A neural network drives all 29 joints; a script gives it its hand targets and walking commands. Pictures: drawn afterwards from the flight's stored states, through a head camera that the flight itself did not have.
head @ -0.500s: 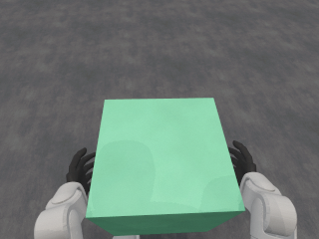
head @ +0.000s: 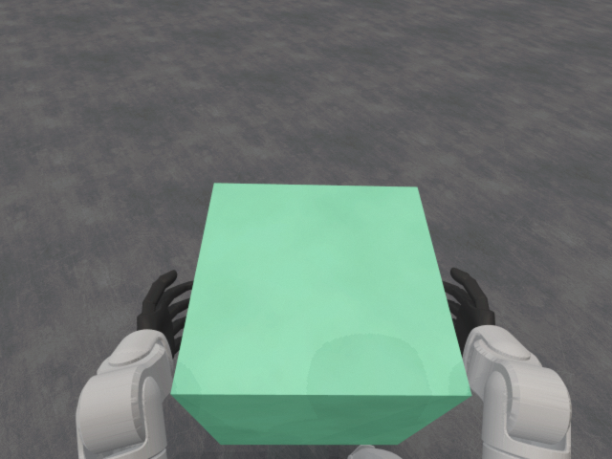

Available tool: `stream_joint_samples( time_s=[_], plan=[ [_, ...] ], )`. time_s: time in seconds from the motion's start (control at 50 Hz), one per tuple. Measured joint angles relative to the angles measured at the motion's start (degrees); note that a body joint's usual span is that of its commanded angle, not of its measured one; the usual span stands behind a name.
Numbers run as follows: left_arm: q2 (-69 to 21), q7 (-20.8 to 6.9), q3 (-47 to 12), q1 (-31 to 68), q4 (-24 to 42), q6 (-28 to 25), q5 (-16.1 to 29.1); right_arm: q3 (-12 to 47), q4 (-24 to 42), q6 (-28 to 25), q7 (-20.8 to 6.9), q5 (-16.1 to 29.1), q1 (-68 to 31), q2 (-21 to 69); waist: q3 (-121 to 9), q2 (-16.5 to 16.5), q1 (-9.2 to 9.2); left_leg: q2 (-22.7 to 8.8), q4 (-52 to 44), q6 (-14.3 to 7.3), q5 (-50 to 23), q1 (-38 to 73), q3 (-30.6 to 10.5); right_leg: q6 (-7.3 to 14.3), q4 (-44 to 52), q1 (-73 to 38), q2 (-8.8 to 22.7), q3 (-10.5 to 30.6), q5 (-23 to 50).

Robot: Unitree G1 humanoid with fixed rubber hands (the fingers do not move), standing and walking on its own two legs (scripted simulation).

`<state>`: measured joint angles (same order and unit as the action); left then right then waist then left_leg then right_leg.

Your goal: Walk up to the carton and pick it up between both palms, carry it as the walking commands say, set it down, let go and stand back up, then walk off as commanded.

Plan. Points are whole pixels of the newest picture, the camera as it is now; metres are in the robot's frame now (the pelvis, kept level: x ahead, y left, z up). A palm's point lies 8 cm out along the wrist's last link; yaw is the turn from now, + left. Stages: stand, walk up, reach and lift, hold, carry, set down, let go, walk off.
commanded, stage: carry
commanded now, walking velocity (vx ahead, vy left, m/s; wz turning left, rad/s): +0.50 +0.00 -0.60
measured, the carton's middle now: (312, 324) +0.31 -0.02 -0.01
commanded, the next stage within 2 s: none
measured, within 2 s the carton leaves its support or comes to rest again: neither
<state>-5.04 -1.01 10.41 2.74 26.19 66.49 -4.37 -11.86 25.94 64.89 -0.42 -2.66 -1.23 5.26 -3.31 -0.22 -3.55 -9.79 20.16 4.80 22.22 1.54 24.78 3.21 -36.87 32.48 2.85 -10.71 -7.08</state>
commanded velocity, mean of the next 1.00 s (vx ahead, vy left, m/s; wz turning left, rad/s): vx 0.00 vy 0.00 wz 0.00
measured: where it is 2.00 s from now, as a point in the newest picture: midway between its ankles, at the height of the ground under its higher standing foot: outside the picture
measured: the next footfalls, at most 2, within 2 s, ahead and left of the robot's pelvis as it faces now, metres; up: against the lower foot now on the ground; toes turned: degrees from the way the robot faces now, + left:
right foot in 0.06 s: +0.22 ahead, -0.11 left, +0.00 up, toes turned -10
left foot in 0.40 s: +0.32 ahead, +0.09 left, +0.00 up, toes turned -13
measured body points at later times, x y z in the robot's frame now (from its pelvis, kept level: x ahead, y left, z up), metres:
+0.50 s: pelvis +0.22 +0.00 +0.00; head +0.24 +0.01 +0.45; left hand +0.49 +0.16 +0.07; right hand +0.46 -0.20 +0.07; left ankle +0.28 +0.09 -0.74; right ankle +0.16 -0.09 -0.73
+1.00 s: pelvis +0.27 -0.03 +0.00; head +0.26 -0.03 +0.45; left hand +0.55 +0.12 +0.07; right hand +0.51 -0.24 +0.07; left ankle +0.28 +0.09 -0.74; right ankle +0.18 -0.10 -0.74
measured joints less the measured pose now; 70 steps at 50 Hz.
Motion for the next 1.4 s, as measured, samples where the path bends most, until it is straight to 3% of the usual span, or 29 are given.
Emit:
stream_joint_samples(
  time_s=[0.06,0.08,0.12,0.16,0.2,0.3,0.38,0.4,0.44,0.48,0.54,0.74,1.06,1.4],
  plan=[
    [-0.2,0.1,-0.2,0.6,-0.6,0.1,-0.1,-0.2,0.0,0.1,-0.1,-0.1,0.0,-0.3,0.0,-0.1,0.51,-3.5,13.4,1.9,6.2,-1.3,-1.9,1.9,6.7,-6.3,-2.7,-1.2,1.0],
    [-0.9,0.2,-0.2,1.1,-1.8,-0.6,-0.5,-0.3,-1.0,0.0,-0.2,0.0,-0.9,-1.3,0.5,-1.0,1.59,-4.6,23.1,1.9,7.6,-5.0,-5.8,2.5,4.4,-6.0,-3.6,-1.1,-1.7],
    [-1.8,0.7,0.0,1.7,-3.8,-1.7,-1.2,-0.2,-3.8,0.0,-0.5,0.2,-3.0,-3.1,2.5,-1.7,2.69,-1.6,41.6,1.0,9.4,-14.3,-15.7,3.0,1.8,-6.3,-4.2,-0.6,-5.3],
    [-2.1,1.3,0.1,0.8,-4.0,-1.8,-1.2,-0.2,-5.2,0.2,-0.6,0.3,-3.5,-3.3,4.2,-1.7,3.10,1.6,48.9,-0.5,7.4,-21.6,-20.4,2.1,4.3,-8.8,-4.3,0.0,-5.2],
    [-2.2,1.5,0.7,-1.0,-2.4,-1.8,-0.5,-0.2,-4.7,0.1,-0.7,0.3,-2.8,-2.0,5.5,-1.4,3.53,3.2,44.5,-1.4,4.3,-26.0,-21.5,2.1,8.2,-11.7,-4.6,0.8,-4.4],
    [-2.3,1.3,1.5,-3.3,3.5,-2.8,1.5,0.0,0.5,-1.9,-0.7,0.6,-0.5,0.5,7.5,-0.9,4.32,5.6,23.4,-2.7,-4.3,-30.4,-21.0,1.2,15.5,-17.6,-4.5,3.1,-3.6],
    [-2.3,0.6,1.0,-4.2,6.0,-3.5,1.7,0.3,4.2,-1.9,-0.9,0.5,0.6,0.7,6.4,-1.2,3.89,6.9,5.7,-3.5,-18.4,-26.3,-17.2,-0.4,13.7,-20.3,-4.4,4.4,-7.3],
    [-2.2,0.4,0.9,-4.3,6.3,-3.4,1.6,0.5,4.5,-1.7,-0.9,0.4,0.7,0.8,5.5,-1.3,3.75,6.7,3.5,-5.0,-20.5,-24.5,-16.1,-0.8,11.3,-20.4,-4.5,4.8,-9.4],
    [-0.9,0.2,0.8,-3.5,5.0,-2.9,1.3,0.5,2.9,-2.2,-0.9,-0.3,0.6,1.6,3.7,1.3,3.51,8.2,4.1,-7.7,-17.1,-23.0,-14.4,-1.6,7.0,-19.7,-2.7,5.9,-12.7],
    [-0.2,0.1,0.6,-2.7,3.0,-2.1,0.8,0.4,0.9,-1.7,-0.9,-1.0,0.0,1.6,1.8,2.2,3.74,8.4,4.2,-8.4,-14.7,-21.9,-13.3,-2.2,5.6,-19.0,-1.8,6.3,-14.8],
    [0.3,0.1,0.3,-1.4,0.3,-1.0,0.2,0.3,-1.3,-0.7,-0.9,-1.7,-0.9,1.0,-0.3,2.6,3.62,8.5,3.9,-8.0,-13.2,-20.0,-12.1,-2.4,9.1,-19.7,-0.4,6.1,-10.3],
    [-0.4,0.5,0.3,1.6,-4.0,-0.3,-1.2,-0.2,-5.3,0.6,-0.7,-1.2,-3.6,-1.3,-3.0,1.3,1.96,7.3,6.1,-6.5,-9.5,-18.7,-12.0,-2.5,10.8,-22.6,-1.5,6.2,-12.9],
    [-0.7,1.0,1.1,0.3,-3.2,-0.3,-0.1,0.6,-5.2,1.0,-0.1,-1.0,-3.4,-1.4,-1.5,0.3,3.32,5.0,9.7,-4.3,-7.7,-19.5,-13.2,-0.6,8.4,-22.6,-3.4,5.4,-14.8],
    [-0.5,1.1,1.4,1.0,-4.6,0.7,-0.5,0.8,-6.7,1.9,0.1,-1.1,-4.2,-1.7,-2.0,0.5,2.71,4.4,9.4,-4.2,-9.4,-19.8,-13.5,0.1,7.8,-22.0,-4.0,5.0,-13.7]
  ],
)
